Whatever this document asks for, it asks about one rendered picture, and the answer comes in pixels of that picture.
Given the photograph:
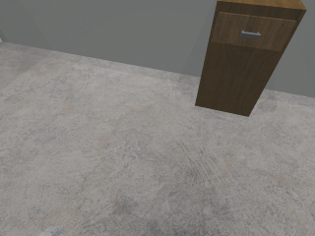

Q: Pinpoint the cabinet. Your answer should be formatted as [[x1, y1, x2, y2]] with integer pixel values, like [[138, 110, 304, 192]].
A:
[[195, 0, 307, 117]]

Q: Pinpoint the robot left hand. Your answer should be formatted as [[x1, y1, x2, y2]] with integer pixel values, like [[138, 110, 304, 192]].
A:
[[38, 225, 65, 236]]

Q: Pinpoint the drawer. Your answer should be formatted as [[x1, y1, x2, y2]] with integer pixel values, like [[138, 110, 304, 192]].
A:
[[213, 12, 295, 51]]

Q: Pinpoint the handle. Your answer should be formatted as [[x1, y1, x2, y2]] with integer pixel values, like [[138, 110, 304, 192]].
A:
[[240, 30, 261, 39]]

